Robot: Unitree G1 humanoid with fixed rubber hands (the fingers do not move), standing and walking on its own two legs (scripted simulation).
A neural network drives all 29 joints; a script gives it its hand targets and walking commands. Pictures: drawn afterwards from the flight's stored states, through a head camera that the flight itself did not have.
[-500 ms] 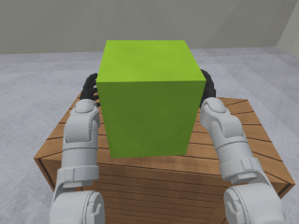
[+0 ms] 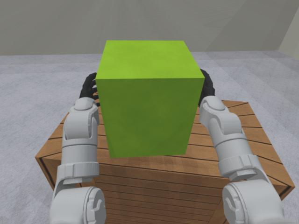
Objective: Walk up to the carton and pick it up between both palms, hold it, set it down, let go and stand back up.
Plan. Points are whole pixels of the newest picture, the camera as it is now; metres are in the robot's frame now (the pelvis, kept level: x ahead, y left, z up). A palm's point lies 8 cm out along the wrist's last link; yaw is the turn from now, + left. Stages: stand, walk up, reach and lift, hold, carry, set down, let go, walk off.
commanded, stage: hold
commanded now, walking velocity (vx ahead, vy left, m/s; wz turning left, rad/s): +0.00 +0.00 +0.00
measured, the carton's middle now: (146, 99) +0.40 +0.00 +0.19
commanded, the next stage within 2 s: none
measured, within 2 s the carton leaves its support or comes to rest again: neither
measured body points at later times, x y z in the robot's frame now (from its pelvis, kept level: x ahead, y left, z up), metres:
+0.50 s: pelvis +0.00 +0.00 +0.00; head -0.06 +0.02 +0.45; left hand +0.38 +0.16 +0.21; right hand +0.38 -0.15 +0.21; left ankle +0.03 +0.11 -0.75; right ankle +0.02 -0.10 -0.75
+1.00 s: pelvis +0.00 +0.00 +0.00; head -0.07 +0.03 +0.44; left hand +0.37 +0.16 +0.21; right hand +0.37 -0.15 +0.21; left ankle +0.03 +0.11 -0.75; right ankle +0.02 -0.10 -0.75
